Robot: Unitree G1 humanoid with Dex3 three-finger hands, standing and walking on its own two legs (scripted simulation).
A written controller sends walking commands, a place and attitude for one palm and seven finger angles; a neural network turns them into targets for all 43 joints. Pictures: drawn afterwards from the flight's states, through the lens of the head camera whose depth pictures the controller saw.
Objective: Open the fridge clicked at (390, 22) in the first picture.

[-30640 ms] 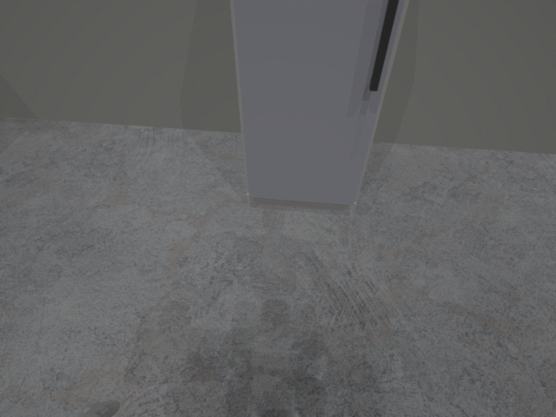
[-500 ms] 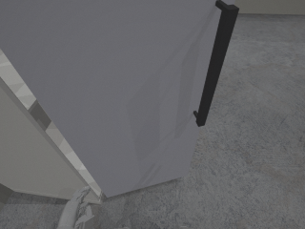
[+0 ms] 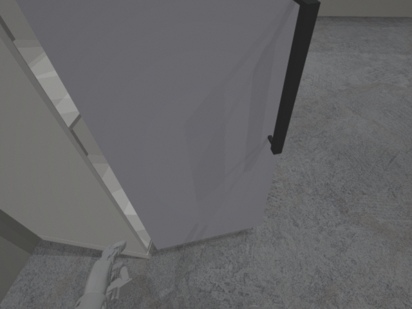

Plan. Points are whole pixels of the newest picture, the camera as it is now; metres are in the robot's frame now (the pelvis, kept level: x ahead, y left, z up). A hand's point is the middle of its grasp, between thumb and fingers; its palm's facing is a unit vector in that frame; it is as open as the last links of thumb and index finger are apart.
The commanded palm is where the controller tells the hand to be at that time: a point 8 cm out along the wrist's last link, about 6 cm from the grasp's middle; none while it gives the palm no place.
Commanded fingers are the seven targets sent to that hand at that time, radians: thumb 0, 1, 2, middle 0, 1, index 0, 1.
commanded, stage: step back with the hand held close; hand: right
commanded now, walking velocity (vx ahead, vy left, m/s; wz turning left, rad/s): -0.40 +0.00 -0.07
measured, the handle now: (285, 89) +0.56 -0.16 +0.13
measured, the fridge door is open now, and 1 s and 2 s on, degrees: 67 67 67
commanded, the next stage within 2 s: stop stepping back and stand still in 0.08 s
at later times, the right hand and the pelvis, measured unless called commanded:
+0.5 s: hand out of the picture +0.04 -0.30 +0.17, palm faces +0.52 +0.79 -0.32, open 7.4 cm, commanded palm +0.00 -0.32 +0.18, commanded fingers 0.00 -0.90 -0.90 0.20 0.30 0.20 0.30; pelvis -0.14 -0.01 +0.00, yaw -2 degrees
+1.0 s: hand out of the picture +0.00 -0.31 +0.16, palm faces +0.56 +0.76 -0.32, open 7.4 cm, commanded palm -0.06 -0.34 +0.18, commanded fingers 0.00 -0.90 -0.90 0.20 0.30 0.20 0.30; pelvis -0.18 -0.03 -0.01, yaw -5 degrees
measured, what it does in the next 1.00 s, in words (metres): walks backwards: right foot, then left foot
